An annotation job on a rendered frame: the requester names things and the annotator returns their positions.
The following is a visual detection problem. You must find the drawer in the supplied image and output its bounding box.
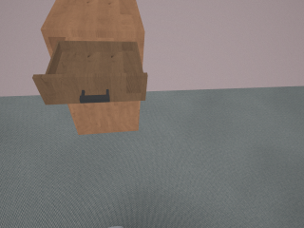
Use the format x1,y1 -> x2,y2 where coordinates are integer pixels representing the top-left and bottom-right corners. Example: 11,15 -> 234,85
32,40 -> 148,105

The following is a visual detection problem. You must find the cabinet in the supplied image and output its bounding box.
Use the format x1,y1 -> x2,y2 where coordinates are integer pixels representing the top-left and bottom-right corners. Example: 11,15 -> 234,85
41,0 -> 145,135

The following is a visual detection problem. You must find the handle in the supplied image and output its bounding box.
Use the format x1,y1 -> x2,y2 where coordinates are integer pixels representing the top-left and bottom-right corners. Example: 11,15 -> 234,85
79,89 -> 110,104

